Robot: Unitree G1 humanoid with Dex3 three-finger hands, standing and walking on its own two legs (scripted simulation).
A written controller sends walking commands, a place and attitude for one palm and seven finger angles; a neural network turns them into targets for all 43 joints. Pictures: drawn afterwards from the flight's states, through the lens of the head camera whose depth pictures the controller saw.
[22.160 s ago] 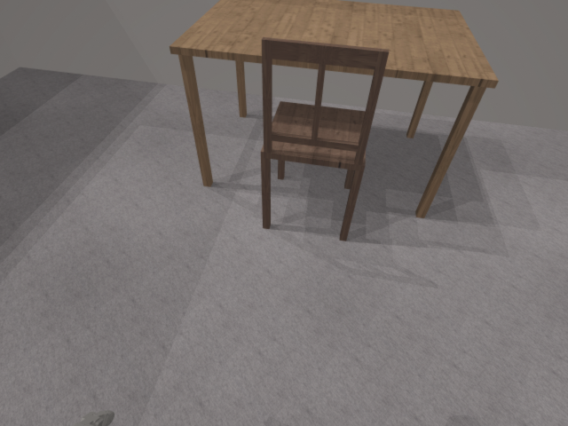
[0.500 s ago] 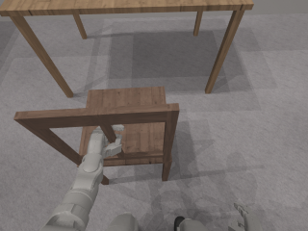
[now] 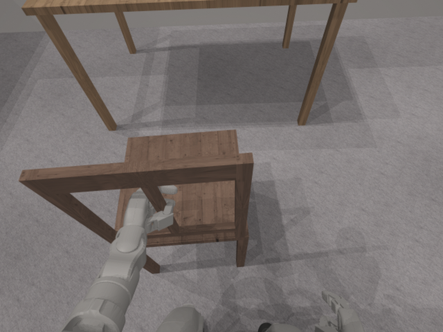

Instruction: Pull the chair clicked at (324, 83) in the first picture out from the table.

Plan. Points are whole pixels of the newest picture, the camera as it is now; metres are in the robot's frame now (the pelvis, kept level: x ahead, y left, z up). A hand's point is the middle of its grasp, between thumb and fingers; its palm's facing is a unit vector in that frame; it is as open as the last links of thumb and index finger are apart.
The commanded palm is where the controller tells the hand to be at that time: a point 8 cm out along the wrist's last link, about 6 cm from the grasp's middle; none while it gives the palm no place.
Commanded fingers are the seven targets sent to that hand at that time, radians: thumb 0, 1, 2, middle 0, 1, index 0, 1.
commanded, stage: stop walking, hand still on the chair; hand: left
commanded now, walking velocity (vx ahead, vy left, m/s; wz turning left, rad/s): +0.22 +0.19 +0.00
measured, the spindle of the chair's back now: (163, 210) +0.35 +0.15 -0.10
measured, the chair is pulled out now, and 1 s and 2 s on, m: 0.56 0.61 0.61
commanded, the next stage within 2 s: open the thumb and straighten the fingers in 0.82 s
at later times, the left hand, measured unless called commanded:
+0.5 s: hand (165, 238) +0.28 +0.13 -0.05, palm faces +0.00 -0.99 -0.14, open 5.2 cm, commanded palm +0.26 +0.18 -0.04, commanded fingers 0.00 0.90 0.90 -0.50 -1.45 -0.50 -1.45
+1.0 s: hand (164, 237) +0.28 +0.13 -0.05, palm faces +0.02 -0.99 -0.12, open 5.3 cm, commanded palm +0.25 +0.19 -0.04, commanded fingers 0.00 0.30 0.61 -0.50 -1.45 -0.50 -1.45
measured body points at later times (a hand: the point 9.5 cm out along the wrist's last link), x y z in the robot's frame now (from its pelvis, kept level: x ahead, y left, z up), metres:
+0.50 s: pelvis -0.01 +0.01 +0.00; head +0.01 +0.00 +0.45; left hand +0.27 +0.18 -0.04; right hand +0.08 -0.22 -0.12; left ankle -0.04 +0.13 -0.73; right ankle +0.01 -0.13 -0.73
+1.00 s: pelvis -0.01 +0.00 +0.00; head +0.01 +0.01 +0.45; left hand +0.27 +0.18 -0.04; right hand +0.12 -0.26 -0.10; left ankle -0.04 +0.13 -0.73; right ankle +0.01 -0.13 -0.73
